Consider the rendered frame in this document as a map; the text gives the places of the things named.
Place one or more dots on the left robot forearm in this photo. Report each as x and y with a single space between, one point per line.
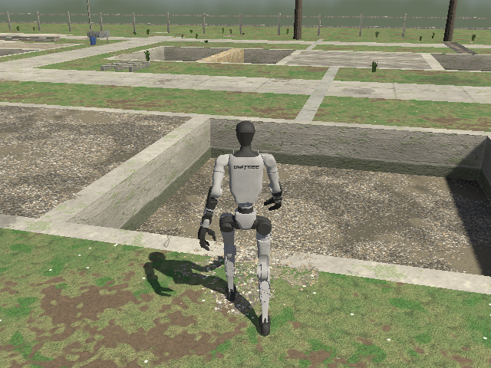
209 210

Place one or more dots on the humanoid robot head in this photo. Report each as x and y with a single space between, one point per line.
245 131

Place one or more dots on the left robot hand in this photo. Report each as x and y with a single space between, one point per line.
201 236

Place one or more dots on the robot left upper arm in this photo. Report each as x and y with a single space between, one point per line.
218 173

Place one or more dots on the right robot forearm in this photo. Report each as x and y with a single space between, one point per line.
278 196

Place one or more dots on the right robot hand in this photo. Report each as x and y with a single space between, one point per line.
270 201

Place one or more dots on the robot right upper arm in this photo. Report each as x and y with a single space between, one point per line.
272 170

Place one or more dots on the humanoid robot torso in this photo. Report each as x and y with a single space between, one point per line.
245 183

